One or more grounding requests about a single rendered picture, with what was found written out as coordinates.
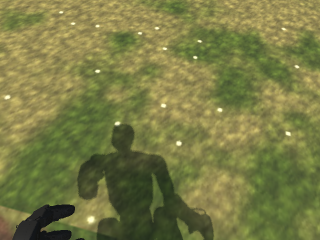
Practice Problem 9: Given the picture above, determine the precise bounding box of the robot left hand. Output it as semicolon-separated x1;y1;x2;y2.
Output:
12;204;85;240

